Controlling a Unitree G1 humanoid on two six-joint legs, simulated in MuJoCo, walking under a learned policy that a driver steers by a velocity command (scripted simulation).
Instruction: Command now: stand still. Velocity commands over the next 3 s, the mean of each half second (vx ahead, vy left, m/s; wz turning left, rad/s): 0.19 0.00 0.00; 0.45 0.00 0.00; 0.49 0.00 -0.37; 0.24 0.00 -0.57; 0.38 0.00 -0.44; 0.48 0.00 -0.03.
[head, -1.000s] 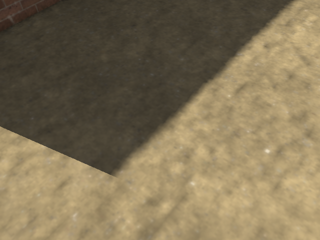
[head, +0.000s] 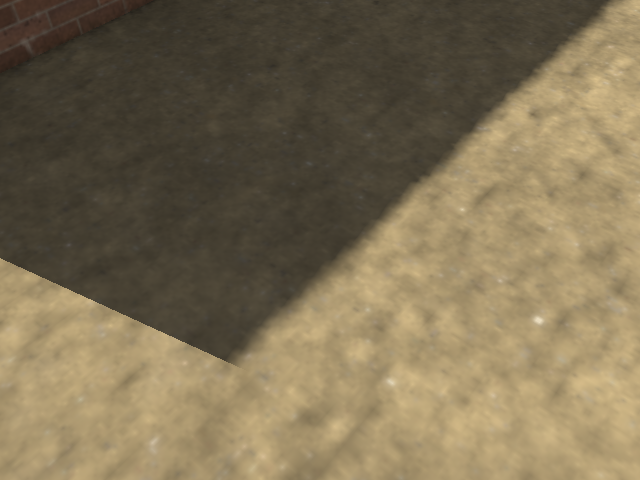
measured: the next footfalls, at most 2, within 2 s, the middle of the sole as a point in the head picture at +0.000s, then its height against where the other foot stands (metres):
left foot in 0.82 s outside the picture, level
right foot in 1.40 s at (392, 387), level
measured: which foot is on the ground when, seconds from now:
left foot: down 0.00-0.38, up 0.40-0.80, down 0.82-1.00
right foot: down 0.00-0.82, up 0.84-1.00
